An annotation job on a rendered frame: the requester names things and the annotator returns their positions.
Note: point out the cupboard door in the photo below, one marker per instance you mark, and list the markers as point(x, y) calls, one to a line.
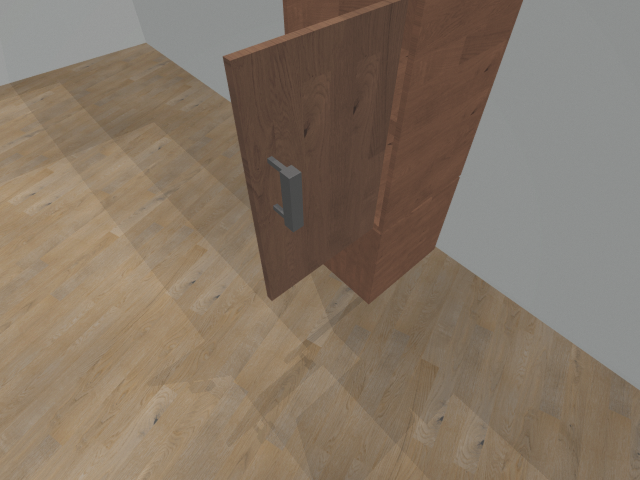
point(319, 99)

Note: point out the handle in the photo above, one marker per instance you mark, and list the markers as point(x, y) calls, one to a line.
point(292, 199)

